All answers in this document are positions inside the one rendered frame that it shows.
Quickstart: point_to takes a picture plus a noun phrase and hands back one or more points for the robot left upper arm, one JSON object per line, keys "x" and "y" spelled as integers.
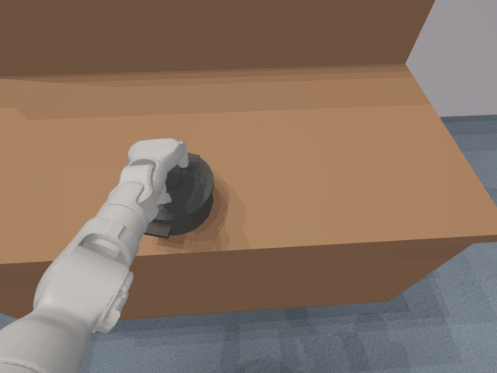
{"x": 86, "y": 294}

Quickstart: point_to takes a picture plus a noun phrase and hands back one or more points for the knob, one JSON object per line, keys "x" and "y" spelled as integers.
{"x": 174, "y": 179}

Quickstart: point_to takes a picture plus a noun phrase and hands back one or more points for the robot left forearm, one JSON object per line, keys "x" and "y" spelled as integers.
{"x": 116, "y": 230}

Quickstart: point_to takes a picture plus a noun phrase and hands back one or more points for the lid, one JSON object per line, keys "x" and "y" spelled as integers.
{"x": 194, "y": 193}

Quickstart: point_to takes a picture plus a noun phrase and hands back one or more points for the table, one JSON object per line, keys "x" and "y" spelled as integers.
{"x": 335, "y": 180}

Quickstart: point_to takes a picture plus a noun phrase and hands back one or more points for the left robot hand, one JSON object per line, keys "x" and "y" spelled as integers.
{"x": 167, "y": 150}

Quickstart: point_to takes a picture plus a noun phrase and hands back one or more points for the pot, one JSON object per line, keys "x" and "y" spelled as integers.
{"x": 165, "y": 229}

